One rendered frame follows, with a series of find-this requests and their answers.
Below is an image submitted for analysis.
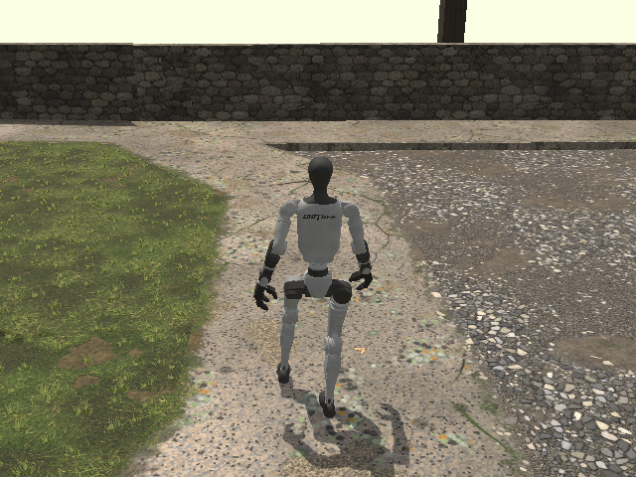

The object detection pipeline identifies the left robot shin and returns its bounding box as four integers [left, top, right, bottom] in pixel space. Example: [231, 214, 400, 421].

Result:
[280, 307, 295, 371]

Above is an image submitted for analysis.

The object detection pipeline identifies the left robot upper arm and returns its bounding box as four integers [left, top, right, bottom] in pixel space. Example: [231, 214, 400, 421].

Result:
[271, 200, 299, 255]

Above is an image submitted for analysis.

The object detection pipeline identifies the robot right forearm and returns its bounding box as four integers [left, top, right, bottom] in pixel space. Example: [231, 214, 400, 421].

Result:
[356, 240, 372, 274]

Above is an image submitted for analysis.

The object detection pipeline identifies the robot left hand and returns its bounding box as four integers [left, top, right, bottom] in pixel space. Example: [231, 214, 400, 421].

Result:
[253, 283, 277, 311]

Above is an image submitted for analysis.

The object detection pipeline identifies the robot left forearm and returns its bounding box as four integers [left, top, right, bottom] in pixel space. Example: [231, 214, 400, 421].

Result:
[257, 239, 280, 287]

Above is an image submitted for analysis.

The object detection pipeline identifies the right robot upper arm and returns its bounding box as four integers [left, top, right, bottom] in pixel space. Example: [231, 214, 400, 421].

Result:
[340, 200, 367, 254]

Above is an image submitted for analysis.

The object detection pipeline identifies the robot right hand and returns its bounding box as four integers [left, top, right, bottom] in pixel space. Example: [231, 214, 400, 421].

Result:
[349, 270, 373, 290]

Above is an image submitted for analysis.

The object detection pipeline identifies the right robot foot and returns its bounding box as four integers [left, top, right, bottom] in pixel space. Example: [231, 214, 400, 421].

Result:
[319, 391, 336, 417]

